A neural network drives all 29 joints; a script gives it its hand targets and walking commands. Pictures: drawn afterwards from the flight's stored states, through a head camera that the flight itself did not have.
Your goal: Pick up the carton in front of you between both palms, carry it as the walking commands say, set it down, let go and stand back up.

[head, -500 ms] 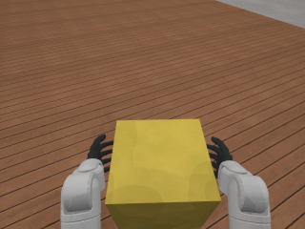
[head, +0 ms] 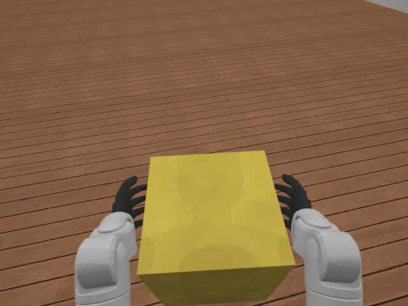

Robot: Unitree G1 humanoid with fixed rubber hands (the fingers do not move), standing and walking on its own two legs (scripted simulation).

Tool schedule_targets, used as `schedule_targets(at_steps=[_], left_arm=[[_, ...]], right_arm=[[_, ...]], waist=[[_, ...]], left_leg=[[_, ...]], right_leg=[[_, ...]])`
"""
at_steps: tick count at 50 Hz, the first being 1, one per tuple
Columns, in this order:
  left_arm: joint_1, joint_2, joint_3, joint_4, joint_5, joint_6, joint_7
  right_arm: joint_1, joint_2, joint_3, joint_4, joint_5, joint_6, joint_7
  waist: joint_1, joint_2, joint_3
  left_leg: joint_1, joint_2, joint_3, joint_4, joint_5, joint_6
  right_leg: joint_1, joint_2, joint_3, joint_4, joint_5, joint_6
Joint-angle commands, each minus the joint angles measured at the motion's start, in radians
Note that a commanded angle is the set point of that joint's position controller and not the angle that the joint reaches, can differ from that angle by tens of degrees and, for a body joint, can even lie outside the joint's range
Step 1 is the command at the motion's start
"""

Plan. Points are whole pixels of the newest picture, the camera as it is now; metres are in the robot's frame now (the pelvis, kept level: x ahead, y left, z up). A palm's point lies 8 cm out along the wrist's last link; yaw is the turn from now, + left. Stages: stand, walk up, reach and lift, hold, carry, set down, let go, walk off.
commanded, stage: carry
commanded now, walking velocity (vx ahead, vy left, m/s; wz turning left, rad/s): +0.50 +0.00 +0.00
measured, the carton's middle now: (211, 233) +0.28 +0.00 +0.03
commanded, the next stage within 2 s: none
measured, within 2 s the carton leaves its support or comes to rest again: neither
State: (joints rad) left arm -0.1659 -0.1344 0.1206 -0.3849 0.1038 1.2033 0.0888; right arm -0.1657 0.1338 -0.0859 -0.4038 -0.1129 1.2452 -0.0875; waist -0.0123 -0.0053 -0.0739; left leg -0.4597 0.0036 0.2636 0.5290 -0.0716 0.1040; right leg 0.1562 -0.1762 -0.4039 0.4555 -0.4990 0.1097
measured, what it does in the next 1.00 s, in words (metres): walks ahead: right foot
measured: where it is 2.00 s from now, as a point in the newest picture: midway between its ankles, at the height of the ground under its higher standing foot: (183, 154)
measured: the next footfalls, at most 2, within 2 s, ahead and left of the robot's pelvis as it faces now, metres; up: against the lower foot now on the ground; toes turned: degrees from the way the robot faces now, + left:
right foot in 0.54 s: +0.56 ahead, -0.08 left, +0.00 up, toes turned -5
left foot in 1.06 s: +0.88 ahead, +0.17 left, +0.00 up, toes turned +18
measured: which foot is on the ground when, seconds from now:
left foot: down 0.00-0.56, up 0.58-1.00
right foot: down 0.00-0.02, up 0.04-0.52, down 0.54-1.00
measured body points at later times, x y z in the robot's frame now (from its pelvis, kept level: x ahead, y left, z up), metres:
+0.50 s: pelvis +0.33 +0.00 +0.01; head +0.33 +0.01 +0.46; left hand +0.59 +0.19 +0.10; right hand +0.63 -0.11 +0.10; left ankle +0.13 +0.06 -0.72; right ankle +0.51 -0.09 -0.70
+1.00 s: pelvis +0.67 +0.04 +0.02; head +0.67 +0.03 +0.47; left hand +0.93 +0.22 +0.12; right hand +0.96 -0.08 +0.11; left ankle +0.81 +0.18 -0.69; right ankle +0.52 -0.07 -0.72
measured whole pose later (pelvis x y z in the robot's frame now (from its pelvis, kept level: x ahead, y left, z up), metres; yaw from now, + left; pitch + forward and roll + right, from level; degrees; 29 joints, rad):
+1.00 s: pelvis +0.67 +0.04 +0.02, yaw +7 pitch +4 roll +1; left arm -0.15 -0.13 0.11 -0.39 0.10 1.19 0.08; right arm -0.13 0.13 -0.08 -0.43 -0.11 1.22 -0.09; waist 0.00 0.01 -0.09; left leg -0.59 0.08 0.17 0.53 -0.01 0.01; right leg 0.10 -0.03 -0.20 0.18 -0.34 0.01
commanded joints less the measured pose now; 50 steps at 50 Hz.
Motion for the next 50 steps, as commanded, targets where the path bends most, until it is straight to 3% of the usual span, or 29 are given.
schedule_targets(at_steps=[1, 2, 3, 5, 6, 8, 10, 15, 21, 23, 25, 26, 27, 28, 29, 30, 31, 32, 34, 37, 42, 48, 50], left_arm=[[-0.462, -0.773, -0.682, 0.000, -0.376, 0.052, -0.262], [-0.445, -0.789, -0.681, 0.004, -0.375, 0.059, -0.257], [-0.446, -0.800, -0.673, 0.034, -0.361, 0.055, -0.252], [-0.484, -0.870, -0.685, 0.031, -0.361, 0.037, -0.255], [-0.500, -0.912, -0.696, 0.037, -0.369, 0.029, -0.257], [-0.496, -0.958, -0.709, 0.042, -0.381, 0.010, -0.259], [-0.479, -0.971, -0.727, 0.037, -0.388, -0.004, -0.256], [-0.483, -0.941, -0.761, -0.021, -0.410, -0.008, -0.246], [-0.457, -0.875, -0.750, -0.014, -0.412, 0.026, -0.250], [-0.458, -0.866, -0.742, -0.002, -0.410, 0.033, -0.253], [-0.437, -0.864, -0.731, 0.018, -0.403, 0.035, -0.254], [-0.431, -0.868, -0.724, 0.029, -0.398, 0.033, -0.255], [-0.420, -0.868, -0.714, 0.034, -0.391, 0.031, -0.258], [-0.420, -0.861, -0.695, 0.074, -0.379, 0.021, -0.261], [-0.380, -0.907, -0.704, 0.100, -0.390, 0.012, -0.263], [-0.392, -0.932, -0.710, 0.084, -0.393, 0.000, -0.265], [-0.413, -0.965, -0.717, 0.075, -0.394, -0.012, -0.267], [-0.436, -0.991, -0.724, 0.058, -0.397, -0.023, -0.269], [-0.441, -1.007, -0.734, 0.039, -0.408, -0.039, -0.274], [-0.397, -0.990, -0.739, 0.031, -0.415, -0.050, -0.286], [-0.379, -0.920, -0.736, -0.010, -0.421, -0.044, -0.289], [-0.370, -0.819, -0.702, -0.032, -0.395, 0.006, -0.265], [-0.381, -0.800, -0.697, -0.028, -0.388, 0.024, -0.259]], right_arm=[[-0.495, 0.797, 0.685, -0.010, 0.399, 0.008, 0.246], [-0.503, 0.788, 0.676, 0.030, 0.406, 0.006, 0.252], [-0.510, 0.819, 0.690, 0.032, 0.431, 0.007, 0.259], [-0.554, 0.897, 0.702, 0.025, 0.448, -0.011, 0.268], [-0.572, 0.926, 0.710, 0.017, 0.448, -0.020, 0.269], [-0.569, 0.950, 0.715, 0.003, 0.447, -0.033, 0.269], [-0.531, 0.954, 0.706, -0.001, 0.438, -0.044, 0.268], [-0.465, 0.907, 0.676, -0.028, 0.409, -0.050, 0.262], [-0.419, 0.845, 0.649, -0.007, 0.374, -0.025, 0.249], [-0.429, 0.839, 0.655, -0.001, 0.371, -0.019, 0.248], [-0.442, 0.835, 0.662, -0.001, 0.380, -0.015, 0.251], [-0.447, 0.836, 0.669, 0.001, 0.385, -0.014, 0.254], [-0.466, 0.837, 0.675, -0.001, 0.392, -0.015, 0.258], [-0.477, 0.865, 0.696, -0.011, 0.400, -0.009, 0.258], [-0.482, 0.851, 0.699, -0.004, 0.399, -0.017, 0.263], [-0.495, 0.892, 0.712, 0.008, 0.406, -0.030, 0.266], [-0.507, 0.925, 0.717, 0.008, 0.412, -0.044, 0.269], [-0.514, 0.952, 0.725, 0.007, 0.416, -0.058, 0.270], [-0.492, 0.985, 0.735, 0.013, 0.413, -0.079, 0.266], [-0.434, 0.990, 0.745, 0.015, 0.392, -0.102, 0.252], [-0.426, 0.944, 0.754, -0.037, 0.388, -0.099, 0.233], [-0.438, 0.836, 0.728, -0.077, 0.400, -0.039, 0.227], [-0.443, 0.813, 0.713, -0.072, 0.401, -0.019, 0.229]], waist=[[-0.040, 0.044, -0.215], [-0.012, 0.305, -0.301], [-0.012, 0.169, -0.279], [-0.013, 0.053, -0.265], [-0.005, 0.017, -0.269], [0.001, 0.044, -0.300], [-0.001, 0.084, -0.288], [-0.005, 0.122, -0.224], [-0.011, 0.133, -0.119], [-0.008, 0.146, -0.108], [0.012, 0.177, -0.189], [0.033, 0.132, -0.257], [0.053, 0.023, -0.347], [0.038, -0.240, -0.442], [0.036, -0.244, -0.404], [0.032, -0.192, -0.378], [0.028, -0.081, -0.363], [0.024, -0.031, -0.325], [0.019, -0.065, -0.307], [0.021, -0.104, -0.268], [0.025, -0.118, -0.184], [0.034, -0.149, -0.094], [0.027, -0.162, -0.095]], left_leg=[[0.542, 0.098, -0.273, -0.063, 0.022, 0.035], [0.752, 0.328, -0.779, -0.230, -0.018, 0.216], [0.747, 0.365, -0.791, -0.304, 0.085, 0.229], [0.635, 0.327, -0.574, -0.234, 0.317, 0.161], [0.565, 0.305, -0.499, -0.235, 0.314, 0.122], [0.506, 0.267, -0.391, -0.280, 0.184, 0.074], [0.524, 0.253, -0.345, -0.321, 0.167, 0.073], [0.619, 0.217, -0.264, -0.339, 0.280, 0.059], [0.626, 0.196, -0.202, -0.336, 0.418, 0.035], [0.610, 0.195, -0.171, -0.303, 0.559, 0.011], [0.586, 0.180, -0.119, -0.127, 0.718, -0.024], [0.496, 0.147, -0.075, 0.064, 0.642, -0.053], [0.299, 0.125, -0.096, 0.308, 0.331, -0.072], [-0.058, -0.011, -0.146, 0.638, -0.118, -0.107], [-0.163, -0.034, -0.253, 0.782, -0.354, -0.087], [-0.184, 0.040, -0.283, 0.827, -0.337, -0.063], [-0.173, 0.082, -0.287, 0.793, -0.284, -0.056], [-0.157, 0.116, -0.285, 0.733, -0.240, -0.063], [-0.115, 0.126, -0.252, 0.629, -0.168, -0.081], [-0.151, 0.127, -0.201, 0.480, -0.118, -0.112], [-0.242, 0.113, -0.131, 0.234, -0.007, -0.138], [-0.160, 0.067, -0.071, -0.001, 0.086, -0.089], [-0.068, 0.044, -0.054, -0.053, 0.079, -0.070]], right_leg=[[-0.344, -0.032, 0.061, 0.595, 0.629, -0.029], [-0.678, 0.140, 0.180, 0.855, 0.000, 0.003], [-0.766, 0.106, 0.344, 0.953, -0.027, -0.015], [-0.787, 0.029, 0.400, 0.889, 0.068, -0.073], [-0.748, 0.010, 0.411, 0.803, 0.122, -0.085], [-0.693, 0.016, 0.383, 0.694, 0.203, -0.091], [-0.733, 0.024, 0.347, 0.589, 0.242, -0.079], [-0.856, 0.043, 0.285, 0.344, 0.366, -0.061], [-0.810, 0.109, 0.210, 0.099, 0.497, -0.100], [-0.697, 0.135, 0.188, 0.021, 0.533, -0.126], [-0.461, 0.196, 0.138, -0.019, 0.500, -0.139], [-0.248, 0.206, 0.117, -0.054, 0.461, -0.137], [-0.009, 0.033, 0.327, -0.058, 0.311, -0.152], [0.245, -0.276, 0.842, -0.132, 0.188, -0.317], [0.169, -0.274, 0.932, -0.234, 0.308, -0.346], [0.115, -0.241, 0.790, -0.213, 0.424, -0.324], [0.040, -0.212, 0.691, -0.202, 0.499, -0.295], [-0.047, -0.192, 0.605, -0.220, 0.498, -0.263], [-0.132, -0.143, 0.496, -0.269, 0.387, -0.224], [-0.142, -0.115, 0.409, -0.313, 0.368, -0.232], [-0.056, -0.073, 0.327, -0.319, 0.559, -0.239], [-0.009, -0.065, 0.261, -0.287, 0.729, -0.212], [0.013, -0.067, 0.237, -0.226, 0.882, -0.191]])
